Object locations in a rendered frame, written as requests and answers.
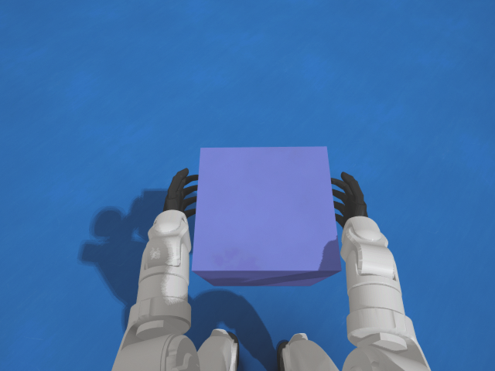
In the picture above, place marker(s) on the right robot upper arm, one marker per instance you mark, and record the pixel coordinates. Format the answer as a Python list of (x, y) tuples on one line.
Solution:
[(369, 358)]

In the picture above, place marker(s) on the left robot forearm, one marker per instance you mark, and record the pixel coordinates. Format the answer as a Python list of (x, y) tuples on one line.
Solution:
[(162, 306)]

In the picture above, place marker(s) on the left robot upper arm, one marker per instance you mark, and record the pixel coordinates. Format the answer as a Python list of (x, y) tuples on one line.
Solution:
[(173, 352)]

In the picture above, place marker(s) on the robot left hand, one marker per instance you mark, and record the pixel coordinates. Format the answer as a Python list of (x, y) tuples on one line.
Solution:
[(176, 193)]

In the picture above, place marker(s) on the carton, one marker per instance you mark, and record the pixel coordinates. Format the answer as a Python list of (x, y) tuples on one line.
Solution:
[(265, 217)]

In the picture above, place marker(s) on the right robot forearm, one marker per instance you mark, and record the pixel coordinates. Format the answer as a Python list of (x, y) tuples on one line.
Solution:
[(377, 316)]

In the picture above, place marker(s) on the robot right shin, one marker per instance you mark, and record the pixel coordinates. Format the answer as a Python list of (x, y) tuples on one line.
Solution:
[(297, 337)]

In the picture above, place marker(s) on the robot shin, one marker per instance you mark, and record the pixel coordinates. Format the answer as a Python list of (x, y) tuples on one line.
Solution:
[(220, 332), (297, 337)]

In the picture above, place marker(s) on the robot right hand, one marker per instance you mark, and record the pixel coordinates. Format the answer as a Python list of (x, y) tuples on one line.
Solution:
[(353, 199)]

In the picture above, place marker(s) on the robot left shin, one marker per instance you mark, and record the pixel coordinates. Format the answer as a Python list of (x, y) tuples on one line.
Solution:
[(220, 332)]

